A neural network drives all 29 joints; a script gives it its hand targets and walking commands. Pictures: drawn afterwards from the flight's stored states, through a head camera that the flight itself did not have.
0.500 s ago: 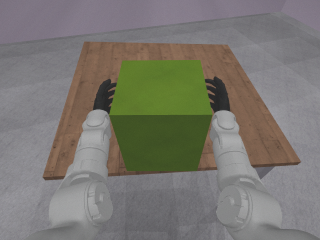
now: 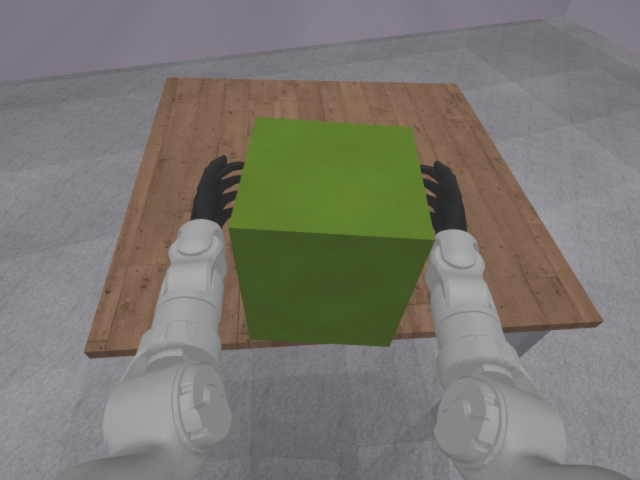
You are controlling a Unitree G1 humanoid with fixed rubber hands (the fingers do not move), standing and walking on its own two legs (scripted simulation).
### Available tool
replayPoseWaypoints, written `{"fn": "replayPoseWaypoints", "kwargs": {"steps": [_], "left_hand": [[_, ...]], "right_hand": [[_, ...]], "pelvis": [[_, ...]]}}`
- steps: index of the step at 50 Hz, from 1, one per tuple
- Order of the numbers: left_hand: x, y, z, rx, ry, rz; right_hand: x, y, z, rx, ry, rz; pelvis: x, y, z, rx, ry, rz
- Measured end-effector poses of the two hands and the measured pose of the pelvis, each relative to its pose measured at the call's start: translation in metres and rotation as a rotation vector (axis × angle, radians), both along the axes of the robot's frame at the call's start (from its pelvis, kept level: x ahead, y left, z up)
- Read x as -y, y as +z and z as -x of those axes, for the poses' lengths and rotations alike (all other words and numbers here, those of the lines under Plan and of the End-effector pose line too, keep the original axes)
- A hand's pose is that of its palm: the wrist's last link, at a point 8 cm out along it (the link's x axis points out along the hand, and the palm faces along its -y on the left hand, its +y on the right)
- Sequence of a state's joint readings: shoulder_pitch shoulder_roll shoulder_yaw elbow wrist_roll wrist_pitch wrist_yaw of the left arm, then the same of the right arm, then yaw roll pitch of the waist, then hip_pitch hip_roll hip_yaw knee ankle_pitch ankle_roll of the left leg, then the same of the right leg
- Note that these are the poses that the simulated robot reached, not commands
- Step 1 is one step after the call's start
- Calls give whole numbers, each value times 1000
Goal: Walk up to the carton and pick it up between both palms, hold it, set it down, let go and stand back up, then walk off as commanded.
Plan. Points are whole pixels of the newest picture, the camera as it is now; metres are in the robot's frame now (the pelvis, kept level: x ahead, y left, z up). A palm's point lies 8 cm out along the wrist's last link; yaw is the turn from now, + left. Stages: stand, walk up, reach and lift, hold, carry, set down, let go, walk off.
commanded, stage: set down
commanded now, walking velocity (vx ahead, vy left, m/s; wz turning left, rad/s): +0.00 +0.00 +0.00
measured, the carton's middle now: (326, 238) +0.44 +0.00 +0.04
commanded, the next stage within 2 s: none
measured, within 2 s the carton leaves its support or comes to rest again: neither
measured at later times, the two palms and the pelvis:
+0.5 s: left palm (201, 224) +0.43 +0.16 +0.08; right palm (442, 231) +0.41 -0.15 +0.10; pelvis +0.00 +0.00 +0.00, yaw +0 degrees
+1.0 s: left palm (185, 245) +0.41 +0.18 +0.06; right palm (440, 250) +0.39 -0.15 +0.08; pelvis -0.01 +0.01 +0.00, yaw +0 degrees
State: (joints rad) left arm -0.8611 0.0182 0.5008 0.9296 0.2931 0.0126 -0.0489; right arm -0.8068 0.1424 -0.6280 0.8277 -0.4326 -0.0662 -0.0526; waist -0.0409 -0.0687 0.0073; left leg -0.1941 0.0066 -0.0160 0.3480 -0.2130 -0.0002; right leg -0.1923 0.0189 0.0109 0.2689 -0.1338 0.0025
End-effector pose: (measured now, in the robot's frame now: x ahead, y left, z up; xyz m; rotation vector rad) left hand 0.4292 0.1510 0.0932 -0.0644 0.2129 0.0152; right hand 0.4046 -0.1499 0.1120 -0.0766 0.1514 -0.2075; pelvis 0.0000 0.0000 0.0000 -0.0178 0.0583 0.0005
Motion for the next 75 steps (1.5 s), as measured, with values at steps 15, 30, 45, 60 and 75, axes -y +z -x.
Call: {"fn": "replayPoseWaypoints", "kwargs": {"steps": [15, 30, 45, 60, 75], "left_hand": [[2, 0, 0, 10, -7, -7], [-23, -5, -8, -11, 29, -125], [-26, -14, 1, -46, -13, -125], [-46, -53, 56, -105, 32, -155], [-62, -56, 116, -71, 73, -85]], "right_hand": [[3, -4, 2, -4, -5, 0], [-2, -23, 0, -36, -18, -89], [-3, -32, 10, -63, -2, -84], [-2, -46, 43, -48, 20, -110], [14, -61, 116, -36, -32, -149]], "pelvis": [[0, 0, 0, 0, 0, 0], [-3, -1, 1, -18, 1, 4], [-11, -4, 9, -30, 1, 15], [-10, -4, 16, -18, 1, 14], [-8, -5, 47, 28, 2, 11]]}}
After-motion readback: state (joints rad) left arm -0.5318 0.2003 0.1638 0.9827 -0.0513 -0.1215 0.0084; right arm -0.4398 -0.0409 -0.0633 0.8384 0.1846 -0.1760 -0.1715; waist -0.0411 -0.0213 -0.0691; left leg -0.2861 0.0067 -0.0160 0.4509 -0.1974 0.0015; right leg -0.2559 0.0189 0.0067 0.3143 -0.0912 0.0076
